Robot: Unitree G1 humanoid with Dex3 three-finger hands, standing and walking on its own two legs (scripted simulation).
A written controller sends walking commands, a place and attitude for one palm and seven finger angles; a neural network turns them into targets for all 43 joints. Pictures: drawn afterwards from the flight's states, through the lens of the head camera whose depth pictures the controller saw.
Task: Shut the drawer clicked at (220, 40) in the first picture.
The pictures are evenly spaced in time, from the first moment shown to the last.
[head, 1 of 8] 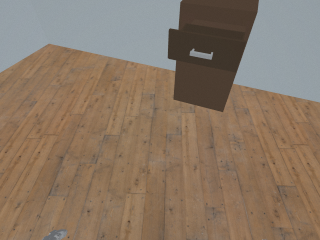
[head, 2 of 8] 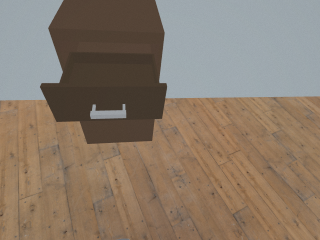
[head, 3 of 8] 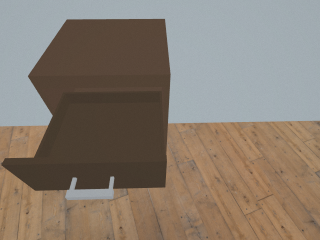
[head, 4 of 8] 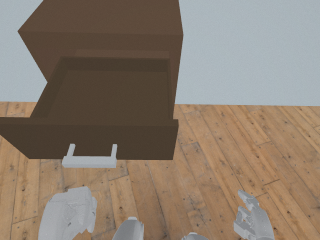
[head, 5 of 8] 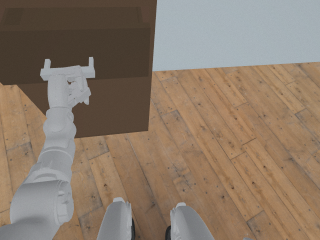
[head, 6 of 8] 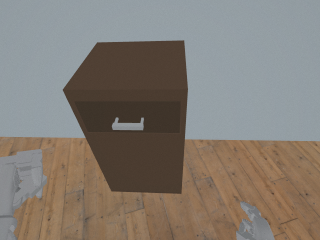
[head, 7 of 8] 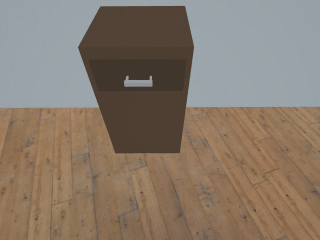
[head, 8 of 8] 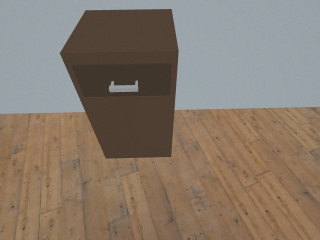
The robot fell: no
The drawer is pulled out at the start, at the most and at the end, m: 0.29 0.29 0.00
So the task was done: yes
